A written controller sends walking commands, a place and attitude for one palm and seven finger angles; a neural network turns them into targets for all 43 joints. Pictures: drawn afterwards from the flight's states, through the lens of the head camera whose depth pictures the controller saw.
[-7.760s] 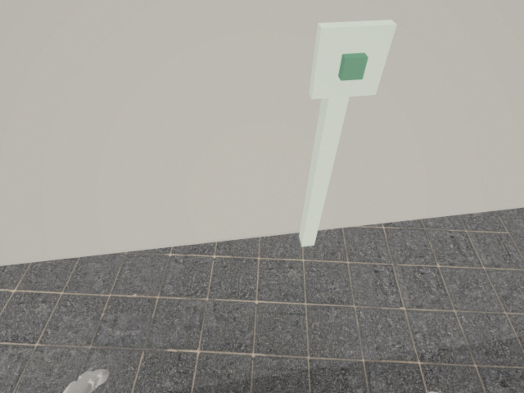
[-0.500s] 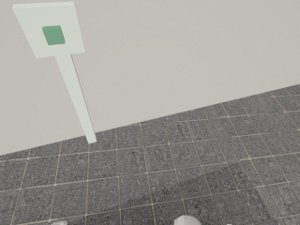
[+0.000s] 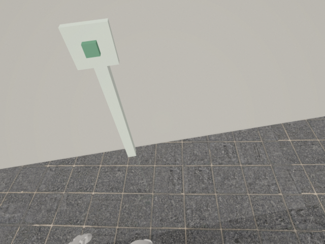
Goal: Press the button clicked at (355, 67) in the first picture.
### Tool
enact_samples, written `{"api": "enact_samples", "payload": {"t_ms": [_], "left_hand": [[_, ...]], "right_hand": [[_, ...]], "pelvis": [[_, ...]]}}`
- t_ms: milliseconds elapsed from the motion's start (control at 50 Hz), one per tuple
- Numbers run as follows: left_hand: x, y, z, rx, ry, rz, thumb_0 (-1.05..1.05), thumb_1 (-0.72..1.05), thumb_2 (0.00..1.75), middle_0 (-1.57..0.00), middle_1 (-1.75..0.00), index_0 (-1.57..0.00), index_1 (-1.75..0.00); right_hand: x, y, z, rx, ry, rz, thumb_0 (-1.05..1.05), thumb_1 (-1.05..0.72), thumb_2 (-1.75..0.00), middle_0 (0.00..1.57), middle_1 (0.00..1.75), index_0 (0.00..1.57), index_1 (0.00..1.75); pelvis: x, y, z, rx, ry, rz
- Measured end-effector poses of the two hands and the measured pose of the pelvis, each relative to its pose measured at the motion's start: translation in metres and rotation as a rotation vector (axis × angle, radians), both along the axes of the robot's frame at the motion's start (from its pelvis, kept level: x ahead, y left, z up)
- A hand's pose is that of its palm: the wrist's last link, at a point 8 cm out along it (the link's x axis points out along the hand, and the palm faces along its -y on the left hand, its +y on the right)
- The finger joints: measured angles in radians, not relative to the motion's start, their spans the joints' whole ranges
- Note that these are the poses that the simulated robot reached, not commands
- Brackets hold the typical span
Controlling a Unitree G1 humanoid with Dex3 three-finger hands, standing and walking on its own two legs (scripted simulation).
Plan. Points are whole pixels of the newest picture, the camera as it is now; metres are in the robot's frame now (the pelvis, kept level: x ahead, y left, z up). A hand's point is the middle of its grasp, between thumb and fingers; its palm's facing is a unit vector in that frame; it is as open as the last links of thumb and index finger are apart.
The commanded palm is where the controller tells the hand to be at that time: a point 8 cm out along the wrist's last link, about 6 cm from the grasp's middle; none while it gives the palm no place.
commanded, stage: turn to face it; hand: left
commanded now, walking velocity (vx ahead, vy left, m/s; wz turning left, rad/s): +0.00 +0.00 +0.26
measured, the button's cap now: (91, 48) +0.79 +0.29 +0.10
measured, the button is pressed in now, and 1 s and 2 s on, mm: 0 0 0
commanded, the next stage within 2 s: take the last steps up to it in 0.02 s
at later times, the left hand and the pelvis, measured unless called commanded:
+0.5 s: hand out of the picture -0.12 +0.19 -0.18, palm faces +0.26 -0.95 -0.16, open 7.4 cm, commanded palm none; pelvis +0.02 +0.04 -0.01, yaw +7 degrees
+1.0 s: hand (103, 200) +0.29 +0.22 -0.18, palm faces +0.02 -0.97 -0.22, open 7.3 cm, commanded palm none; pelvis +0.19 +0.03 -0.03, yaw +4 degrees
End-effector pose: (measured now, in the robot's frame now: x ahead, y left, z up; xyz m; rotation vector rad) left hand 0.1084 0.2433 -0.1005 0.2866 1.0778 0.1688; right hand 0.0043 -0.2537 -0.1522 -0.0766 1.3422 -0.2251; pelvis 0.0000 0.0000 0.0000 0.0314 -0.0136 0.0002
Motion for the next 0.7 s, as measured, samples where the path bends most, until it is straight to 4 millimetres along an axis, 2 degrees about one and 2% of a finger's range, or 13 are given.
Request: {"api": "enact_samples", "payload": {"t_ms": [120, 240, 340, 420, 480, 520, 560, 620, 700], "left_hand": [[-0.057, -0.009, -0.001, -0.01, 0.073, 0.108, 0.0, 0.91, 0.9, -0.2, -0.3, -0.2, -0.3], [-0.118, -0.017, -0.012, -0.052, 0.16, 0.216, 0.0, 0.91, 0.9, -0.2, -0.3, -0.2, -0.3], [-0.176, -0.02, -0.021, -0.107, 0.279, 0.306, 0.0, 0.91, 0.9, -0.2, -0.3, -0.2, -0.3], [-0.219, -0.018, -0.031, -0.163, 0.398, 0.371, 0.0, 0.91, 0.9, -0.2, -0.3, -0.2, -0.3], [-0.239, -0.012, -0.044, -0.206, 0.485, 0.396, 0.0, 0.91, 0.9, -0.2, -0.3, -0.2, -0.3], [-0.237, -0.006, -0.047, -0.222, 0.526, 0.378, 0.0, 0.91, 0.9, -0.2, -0.3, -0.2, -0.3], [-0.222, 0.003, -0.047, -0.229, 0.527, 0.351, 0.01, 0.91, 0.9, -0.2, -0.3, -0.2, -0.3], [-0.18, 0.021, -0.048, -0.226, 0.463, 0.309, 0.01, 0.91, 0.9, -0.19, -0.3, -0.2, -0.3], [-0.107, 0.042, -0.05, -0.201, 0.33, 0.266, 0.01, 0.91, 0.9, -0.19, -0.3, -0.2, -0.3]], "right_hand": [[0.017, -0.017, 0.002, -0.003, 0.003, 0.081, 0.0, -0.91, -0.9, 0.2, 0.3, 0.19, 0.3], [0.044, -0.012, 0.005, -0.014, 0.014, 0.183, 0.0, -0.91, -0.9, 0.19, 0.3, 0.19, 0.3], [0.087, 0.014, 0.014, -0.015, -0.044, 0.271, 0.01, -0.91, -0.9, 0.19, 0.3, 0.19, 0.3], [0.128, 0.051, 0.024, -0.018, -0.132, 0.33, 0.01, -0.91, -0.9, 0.19, 0.3, 0.19, 0.3], [0.151, 0.079, 0.025, -0.025, -0.212, 0.345, 0.0, -0.91, -0.9, 0.19, 0.3, 0.19, 0.3], [0.154, 0.094, 0.029, -0.019, -0.239, 0.33, 0.0, -0.91, -0.9, 0.2, 0.3, 0.19, 0.3], [0.147, 0.103, 0.031, -0.014, -0.238, 0.301, 0.0, -0.91, -0.9, 0.2, 0.3, 0.2, 0.3], [0.141, 0.095, 0.037, -0.061, -0.24, 0.22, -0.03, -0.96, -0.9, 0.2, 0.3, 0.2, 0.3], [0.115, 0.084, 0.033, -0.088, -0.122, 0.194, -0.03, -0.96, -0.9, 0.2, 0.3, 0.2, 0.3]], "pelvis": [[-0.004, -0.011, 0.005, 0.014, -0.011, 0.065], [-0.004, -0.009, 0.006, 0.009, -0.001, 0.113], [0.001, 0.004, 0.007, -0.005, 0.01, 0.134], [0.009, 0.022, 0.004, -0.025, 0.013, 0.137], [0.017, 0.039, -0.005, -0.043, 0.005, 0.132], [0.024, 0.047, -0.004, -0.04, -0.009, 0.114], [0.034, 0.054, -0.001, -0.049, -0.019, 0.107], [0.047, 0.062, 0.004, -0.054, -0.029, 0.108], [0.066, 0.066, 0.005, -0.048, -0.033, 0.102]]}}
